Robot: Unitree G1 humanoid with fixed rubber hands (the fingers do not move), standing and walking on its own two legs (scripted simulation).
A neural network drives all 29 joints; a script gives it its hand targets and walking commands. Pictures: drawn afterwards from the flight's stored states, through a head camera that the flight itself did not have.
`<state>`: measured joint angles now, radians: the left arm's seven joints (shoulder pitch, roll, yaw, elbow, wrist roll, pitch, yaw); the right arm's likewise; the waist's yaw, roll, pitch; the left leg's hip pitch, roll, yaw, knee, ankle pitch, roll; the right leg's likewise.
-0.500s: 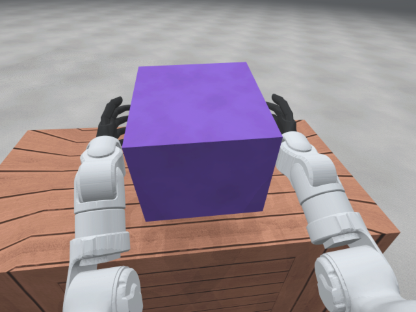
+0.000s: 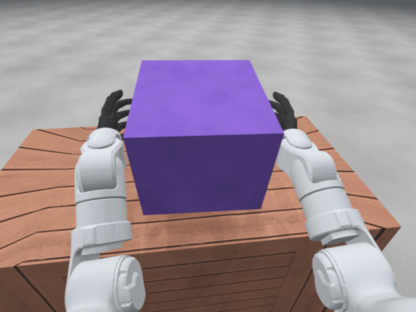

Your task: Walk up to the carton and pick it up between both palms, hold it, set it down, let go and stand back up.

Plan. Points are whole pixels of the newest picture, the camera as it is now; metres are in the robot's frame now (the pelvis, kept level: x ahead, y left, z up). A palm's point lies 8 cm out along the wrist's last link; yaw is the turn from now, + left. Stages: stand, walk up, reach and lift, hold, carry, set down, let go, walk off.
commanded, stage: set down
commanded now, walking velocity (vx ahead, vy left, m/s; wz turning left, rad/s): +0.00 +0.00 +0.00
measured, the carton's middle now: (199, 132) +0.40 +0.01 +0.20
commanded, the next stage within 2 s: none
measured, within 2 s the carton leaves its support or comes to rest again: neither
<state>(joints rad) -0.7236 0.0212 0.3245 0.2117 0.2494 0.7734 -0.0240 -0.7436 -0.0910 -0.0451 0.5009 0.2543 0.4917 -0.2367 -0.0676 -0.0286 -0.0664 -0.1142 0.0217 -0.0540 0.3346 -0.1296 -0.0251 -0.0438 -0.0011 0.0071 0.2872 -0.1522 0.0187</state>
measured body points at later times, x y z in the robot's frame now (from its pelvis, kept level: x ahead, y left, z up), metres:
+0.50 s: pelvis +0.02 +0.00 +0.00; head -0.03 +0.03 +0.45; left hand +0.41 +0.18 +0.20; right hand +0.40 -0.14 +0.17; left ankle +0.04 +0.13 -0.75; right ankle +0.01 -0.13 -0.75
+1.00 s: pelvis +0.02 +0.00 +0.00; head +0.00 +0.03 +0.45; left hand +0.43 +0.16 +0.16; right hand +0.41 -0.16 +0.14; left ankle +0.04 +0.13 -0.75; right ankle +0.01 -0.13 -0.75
